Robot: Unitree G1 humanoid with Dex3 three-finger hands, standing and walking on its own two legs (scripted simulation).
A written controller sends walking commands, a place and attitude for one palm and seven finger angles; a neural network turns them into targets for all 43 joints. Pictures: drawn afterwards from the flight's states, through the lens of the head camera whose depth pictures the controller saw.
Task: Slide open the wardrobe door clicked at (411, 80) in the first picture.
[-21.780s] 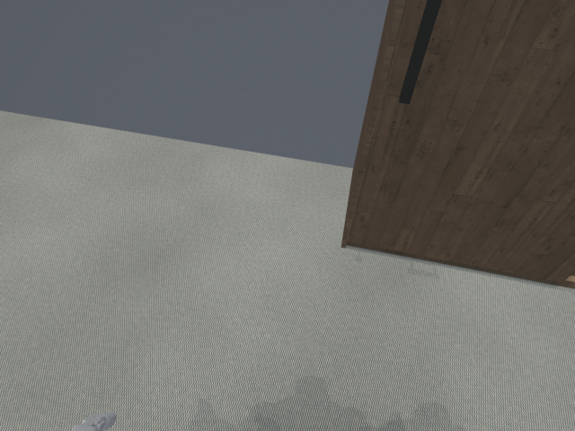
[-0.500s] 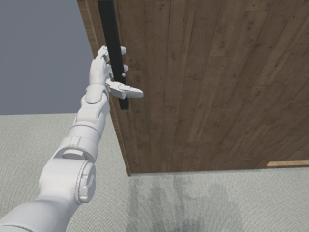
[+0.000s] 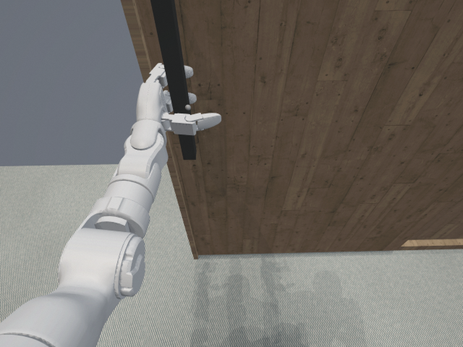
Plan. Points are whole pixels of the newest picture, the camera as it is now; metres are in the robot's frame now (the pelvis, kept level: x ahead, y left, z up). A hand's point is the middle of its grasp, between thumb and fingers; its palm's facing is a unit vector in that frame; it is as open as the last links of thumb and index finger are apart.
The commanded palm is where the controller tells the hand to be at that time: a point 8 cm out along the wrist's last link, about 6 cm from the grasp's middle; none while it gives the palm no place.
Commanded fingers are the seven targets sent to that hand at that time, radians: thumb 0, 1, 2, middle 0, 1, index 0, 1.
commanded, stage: grip the handle and tug to test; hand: left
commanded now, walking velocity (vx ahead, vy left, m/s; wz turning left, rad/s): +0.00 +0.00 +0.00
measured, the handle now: (180, 86) +0.54 +0.08 +0.17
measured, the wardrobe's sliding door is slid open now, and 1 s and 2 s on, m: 0.00 0.00 0.00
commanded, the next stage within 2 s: tug the door sideways, standing still in 1.10 s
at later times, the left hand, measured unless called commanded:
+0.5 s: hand (189, 106) +0.48 +0.06 +0.16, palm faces -0.01 -1.00 +0.00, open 6.2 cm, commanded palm +0.46 +0.11 +0.16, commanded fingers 0.00 0.90 0.90 -0.45 -1.40 -0.45 -1.40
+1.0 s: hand (189, 106) +0.48 +0.06 +0.16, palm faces -0.01 -1.00 +0.00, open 6.3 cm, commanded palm +0.44 +0.10 +0.16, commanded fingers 0.00 0.90 0.90 -0.45 -1.40 -0.45 -1.40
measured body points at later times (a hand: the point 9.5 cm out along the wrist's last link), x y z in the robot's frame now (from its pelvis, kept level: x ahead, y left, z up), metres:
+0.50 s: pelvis +0.00 +0.00 +0.00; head +0.04 -0.01 +0.45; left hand +0.48 +0.12 +0.16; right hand +0.04 -0.26 -0.13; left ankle +0.00 +0.12 -0.73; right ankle -0.02 -0.10 -0.73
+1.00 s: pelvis +0.01 +0.00 +0.00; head +0.05 -0.02 +0.45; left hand +0.48 +0.12 +0.16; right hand +0.07 -0.26 -0.13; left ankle +0.00 +0.12 -0.73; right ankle -0.02 -0.10 -0.73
